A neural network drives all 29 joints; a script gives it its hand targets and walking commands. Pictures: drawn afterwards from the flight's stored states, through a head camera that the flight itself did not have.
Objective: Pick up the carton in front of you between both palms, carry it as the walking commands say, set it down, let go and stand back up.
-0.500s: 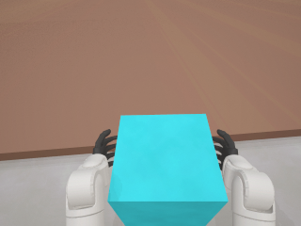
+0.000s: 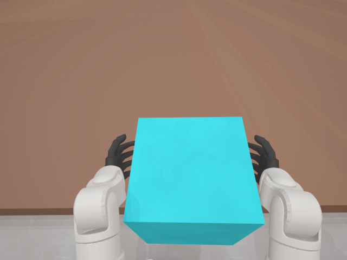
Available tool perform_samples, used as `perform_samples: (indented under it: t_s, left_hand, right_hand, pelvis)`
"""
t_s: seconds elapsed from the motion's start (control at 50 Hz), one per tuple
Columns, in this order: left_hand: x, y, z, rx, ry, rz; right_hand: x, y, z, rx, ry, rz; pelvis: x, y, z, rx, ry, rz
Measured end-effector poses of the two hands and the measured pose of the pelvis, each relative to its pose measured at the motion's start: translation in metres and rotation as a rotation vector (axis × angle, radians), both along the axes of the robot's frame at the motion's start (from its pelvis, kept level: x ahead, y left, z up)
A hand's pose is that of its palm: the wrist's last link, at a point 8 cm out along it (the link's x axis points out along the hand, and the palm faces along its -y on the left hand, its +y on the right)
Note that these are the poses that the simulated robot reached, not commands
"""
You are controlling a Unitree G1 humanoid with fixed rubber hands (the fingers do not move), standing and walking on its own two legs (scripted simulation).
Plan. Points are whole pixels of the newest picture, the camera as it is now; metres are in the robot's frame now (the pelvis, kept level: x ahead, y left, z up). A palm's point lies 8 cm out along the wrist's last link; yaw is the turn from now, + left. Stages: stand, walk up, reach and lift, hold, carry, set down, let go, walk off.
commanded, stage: carry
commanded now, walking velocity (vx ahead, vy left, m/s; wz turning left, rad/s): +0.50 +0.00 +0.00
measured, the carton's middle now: (189, 186) +0.29 +0.00 +0.05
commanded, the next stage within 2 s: none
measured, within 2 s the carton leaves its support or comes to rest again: neither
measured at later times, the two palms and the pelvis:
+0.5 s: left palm (138, 49) +0.72 +0.16 +0.17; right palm (231, 48) +0.71 -0.14 +0.16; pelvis +0.32 +0.02 +0.00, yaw +0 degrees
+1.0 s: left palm (154, 9) +1.10 +0.15 +0.17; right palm (220, 12) +1.07 -0.15 +0.16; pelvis +0.70 +0.04 +0.05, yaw +2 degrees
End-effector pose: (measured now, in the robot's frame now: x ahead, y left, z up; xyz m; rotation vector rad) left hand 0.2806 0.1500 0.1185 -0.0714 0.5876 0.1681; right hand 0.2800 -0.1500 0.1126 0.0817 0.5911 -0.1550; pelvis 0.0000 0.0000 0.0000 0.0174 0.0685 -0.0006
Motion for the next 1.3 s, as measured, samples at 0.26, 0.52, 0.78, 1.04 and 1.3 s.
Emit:
perform_samples:
  t_s: [0.26,0.52,0.78,1.04,1.3]
  left_hand:
    - [0.249,0.012,0.018,0.023,0.069,-0.123]
    - [0.456,0.008,0.045,0.028,0.064,-0.060]
    - [0.611,0.031,0.012,0.016,0.072,0.100]
    - [0.852,-0.014,0.073,0.027,0.103,-0.126]
    - [1.018,0.033,0.167,0.055,-0.023,0.025]
  right_hand:
    - [0.222,0.012,0.027,-0.081,0.076,-0.048]
    - [0.445,0.007,0.048,-0.046,0.068,-0.006]
    - [0.644,0.034,0.013,0.032,0.072,0.080]
    - [0.812,-0.010,0.063,0.033,0.104,-0.101]
    - [1.044,0.036,0.180,-0.044,-0.024,0.111]
  pelvis:
    - [0.156,0.036,-0.002,-0.027,0.008,-0.032]
    - [0.336,0.017,-0.006,-0.046,0.047,-0.005]
    - [0.519,0.000,0.000,0.005,0.041,-0.025]
    - [0.727,0.042,0.069,0.009,0.027,0.027]
    - [0.917,0.019,0.087,-0.029,0.026,0.150]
